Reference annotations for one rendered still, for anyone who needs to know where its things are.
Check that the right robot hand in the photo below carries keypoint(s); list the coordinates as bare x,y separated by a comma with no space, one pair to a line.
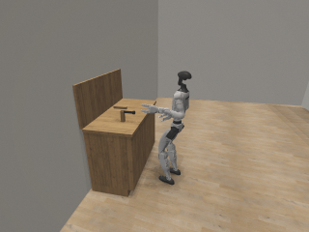
165,118

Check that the robot left forearm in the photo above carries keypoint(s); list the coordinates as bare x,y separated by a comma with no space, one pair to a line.
172,113

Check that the tap lever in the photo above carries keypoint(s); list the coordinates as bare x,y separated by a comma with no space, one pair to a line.
130,112

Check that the left robot hand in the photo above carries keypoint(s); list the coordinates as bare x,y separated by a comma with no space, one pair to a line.
152,108

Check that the robot left upper arm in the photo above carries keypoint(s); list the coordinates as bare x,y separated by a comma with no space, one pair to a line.
178,98

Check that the counter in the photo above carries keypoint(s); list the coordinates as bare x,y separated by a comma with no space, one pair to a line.
117,144

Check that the right robot thigh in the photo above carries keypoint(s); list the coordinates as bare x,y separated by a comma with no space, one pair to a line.
171,147

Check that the robot right shin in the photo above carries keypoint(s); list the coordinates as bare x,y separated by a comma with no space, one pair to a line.
173,158

